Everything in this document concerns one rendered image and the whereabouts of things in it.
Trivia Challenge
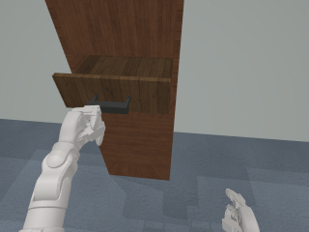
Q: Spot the robot right hand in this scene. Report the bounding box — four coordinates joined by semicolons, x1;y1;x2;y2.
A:
222;188;260;232

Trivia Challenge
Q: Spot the robot left forearm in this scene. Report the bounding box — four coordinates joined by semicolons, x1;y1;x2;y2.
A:
18;141;80;232

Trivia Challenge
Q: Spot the handle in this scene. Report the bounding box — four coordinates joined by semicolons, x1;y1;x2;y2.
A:
86;94;131;115

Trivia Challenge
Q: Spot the robot left hand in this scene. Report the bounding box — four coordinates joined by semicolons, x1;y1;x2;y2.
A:
58;105;106;151

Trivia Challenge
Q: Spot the drawer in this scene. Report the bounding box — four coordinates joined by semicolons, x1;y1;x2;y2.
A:
52;55;174;115

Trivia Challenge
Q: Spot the cabinet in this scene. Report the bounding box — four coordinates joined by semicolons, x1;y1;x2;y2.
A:
44;0;184;181

